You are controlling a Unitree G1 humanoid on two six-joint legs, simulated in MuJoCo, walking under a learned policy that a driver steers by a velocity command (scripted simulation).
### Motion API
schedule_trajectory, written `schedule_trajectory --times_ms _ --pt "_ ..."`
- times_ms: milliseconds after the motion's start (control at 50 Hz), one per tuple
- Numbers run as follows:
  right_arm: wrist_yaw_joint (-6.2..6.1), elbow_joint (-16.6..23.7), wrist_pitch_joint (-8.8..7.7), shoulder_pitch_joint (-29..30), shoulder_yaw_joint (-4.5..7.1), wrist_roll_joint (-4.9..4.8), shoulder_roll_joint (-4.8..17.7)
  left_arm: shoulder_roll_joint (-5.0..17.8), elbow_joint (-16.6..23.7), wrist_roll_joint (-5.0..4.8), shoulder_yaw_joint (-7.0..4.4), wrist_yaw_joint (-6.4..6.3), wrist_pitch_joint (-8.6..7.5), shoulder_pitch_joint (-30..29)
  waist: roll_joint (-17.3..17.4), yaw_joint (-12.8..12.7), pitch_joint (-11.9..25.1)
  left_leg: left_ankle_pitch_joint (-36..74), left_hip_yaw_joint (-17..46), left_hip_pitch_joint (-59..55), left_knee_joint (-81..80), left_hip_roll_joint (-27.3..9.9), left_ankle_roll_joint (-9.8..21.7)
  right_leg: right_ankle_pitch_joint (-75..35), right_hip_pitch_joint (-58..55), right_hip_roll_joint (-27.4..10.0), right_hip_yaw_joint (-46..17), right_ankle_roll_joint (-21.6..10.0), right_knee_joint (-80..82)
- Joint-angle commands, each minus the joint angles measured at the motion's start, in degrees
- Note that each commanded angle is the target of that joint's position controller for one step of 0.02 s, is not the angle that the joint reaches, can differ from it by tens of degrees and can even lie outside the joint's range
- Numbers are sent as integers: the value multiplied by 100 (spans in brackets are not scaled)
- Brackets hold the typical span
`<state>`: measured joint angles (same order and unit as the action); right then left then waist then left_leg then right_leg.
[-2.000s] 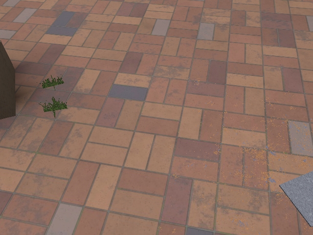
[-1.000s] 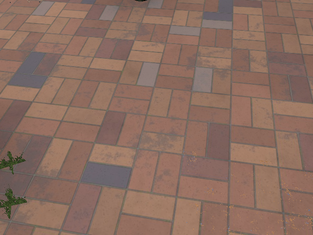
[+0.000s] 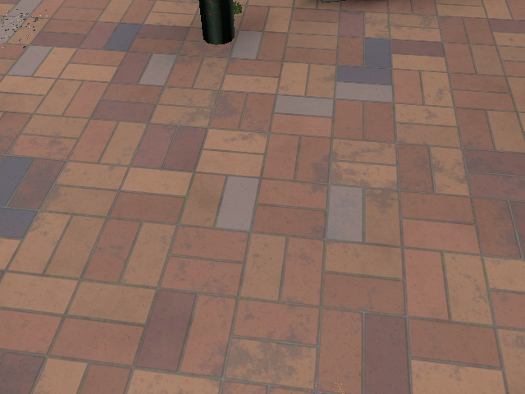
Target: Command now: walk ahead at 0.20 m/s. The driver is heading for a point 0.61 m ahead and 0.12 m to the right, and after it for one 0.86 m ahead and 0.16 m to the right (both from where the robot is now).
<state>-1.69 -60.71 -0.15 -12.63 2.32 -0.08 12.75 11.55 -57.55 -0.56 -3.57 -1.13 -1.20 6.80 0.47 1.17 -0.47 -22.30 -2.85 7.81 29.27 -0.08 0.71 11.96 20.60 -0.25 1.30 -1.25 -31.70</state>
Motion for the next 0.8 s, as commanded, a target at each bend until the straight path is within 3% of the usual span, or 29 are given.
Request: schedule_trajectory --times_ms 20,60,120,160,200,240,260,280,300,320,340,360,380,400,420,440,480,520,560,620,700,760,780,800 --pt "-9 96 -81 -328 111 -67 507 808 148 -76 -193 -54 -44 149 -115 -54 -53 -963 238 1088 -412 -212 419 1488 -715 -418 -687 -611 461" --pt "-4 90 -232 -468 96 -101 450 779 189 -104 -196 -32 -166 113 -136 -9 -392 -1073 408 1145 -367 -331 558 1819 -359 -481 -876 -699 509" --pt "28 -29 -430 -937 134 -121 572 650 304 -120 -182 74 -378 -45 144 129 -344 -389 805 608 -382 -564 749 723 60 -277 -599 -670 -103" --pt "50 -170 -489 -1393 209 -151 819 490 437 -109 -147 177 -521 -315 725 247 -275 791 1570 -339 -623 -1091 973 -445 863 100 103 -446 -1098" --pt "57 -194 -497 -1620 212 -142 814 463 573 -101 -123 277 -621 -688 712 368 -440 2169 1985 -995 -556 -1636 1140 -347 1767 6 371 -372 -1603" --pt "72 -155 -472 -1539 183 -135 830 301 688 -137 -59 346 -624 -789 997 218 -695 3372 2150 -1354 -531 -2034 1266 1893 2378 -21 428 -440 -1623" --pt "83 -39 -451 -1221 161 -117 826 324 661 -174 -61 369 -606 -593 889 -38 -666 3975 1880 -1005 -388 -1916 1136 1874 1674 -5 453 -529 -1004" --pt "89 150 -413 -613 169 -109 918 435 366 -216 -143 369 -575 312 826 -608 -281 4528 1263 -171 20 -1496 844 832 -156 189 544 -642 -37" --pt "108 290 -425 -331 200 -136 1001 851 5 -156 -330 348 -528 1341 491 -1042 206 4671 748 795 1087 -972 528 -131 -1966 87 20 -788 305" --pt "95 513 -502 -290 137 -92 742 1615 -117 -58 -516 286 -474 2172 -1030 -1213 642 2852 14 2370 3329 -153 77 256 -3272 -1299 -2389 -1379 1130" --pt "92 586 -628 -313 67 -93 435 1375 -125 -16 -353 293 -468 2198 -1604 -1023 959 -611 637 3192 4636 253 96 -528 -3547 -2351 -4332 -1890 1921" --pt "140 636 -692 -117 142 -210 591 906 -30 -12 -162 269 -483 1620 -863 -758 317 -600 962 3599 5075 -129 230 -602 -3005 -2315 -3715 -1756 1725" --pt "177 635 -696 -70 152 -306 557 602 64 9 -63 266 -478 1239 -503 -551 8 -163 848 3566 4912 -405 350 -664 -2514 -2003 -2737 -1511 1766" --pt "156 591 -666 -108 166 -298 419 560 116 11 -17 290 -489 1008 -226 -376 -255 216 692 3494 4466 -608 370 -692 -2104 -1670 -2047 -1285 1914" --pt "117 547 -602 -165 238 -226 494 492 145 23 22 285 -500 879 -270 -257 -328 489 626 3256 4028 -757 362 -836 -1830 -1421 -1557 -1090 2027" --pt "111 522 -533 -260 269 -203 478 467 127 53 46 264 -474 881 -380 -165 -359 669 555 3026 3774 -787 316 -934 -1615 -1257 -1238 -994 2143" --pt "112 576 -446 -146 286 -149 357 637 34 80 26 192 -458 1125 -394 -119 -375 1023 383 3029 3332 -769 170 -1330 -1507 -1161 -944 -1008 2309" --pt "107 774 -422 323 284 -99 307 832 -4 90 -11 106 -444 1261 -351 -163 -448 1446 339 3273 2649 -776 17 -1437 -1495 -1183 -824 -1057 2451" --pt "135 967 -428 873 245 -90 245 879 11 89 -24 47 -425 1284 -382 -262 -517 1976 297 3218 1764 -714 -55 -1326 -1403 -1120 -647 -1012 2551" --pt "208 1132 -437 1478 199 -115 253 940 -38 37 -68 25 -430 1487 -437 -411 -599 2484 184 2985 891 -551 -66 -1116 -1471 -1134 -488 -983 2655" --pt "326 1361 -500 1988 169 -143 360 923 -186 -58 -120 20 -382 1795 -388 -469 -748 2334 319 3026 319 -494 101 -1226 -2066 -1425 -587 -956 2391" --pt "371 1344 -596 1574 275 -155 676 1113 -125 -67 -198 11 -319 1595 -573 -102 -422 1807 234 2112 11 -244 257 -2334 -2281 -1512 -720 -823 1739" --pt "348 1182 -614 953 381 -151 864 1122 -81 -58 -193 15 -295 1472 -615 249 -25 1728 93 1192 -60 -58 357 -3216 -2153 -1327 -599 -709 1013" --pt "294 886 -620 -136 530 -136 1174 980 -4 -15 -132 24 -280 1396 -542 711 688 1750 217 -401 97 -174 528 -3210 -1492 -979 -393 -504 -271"
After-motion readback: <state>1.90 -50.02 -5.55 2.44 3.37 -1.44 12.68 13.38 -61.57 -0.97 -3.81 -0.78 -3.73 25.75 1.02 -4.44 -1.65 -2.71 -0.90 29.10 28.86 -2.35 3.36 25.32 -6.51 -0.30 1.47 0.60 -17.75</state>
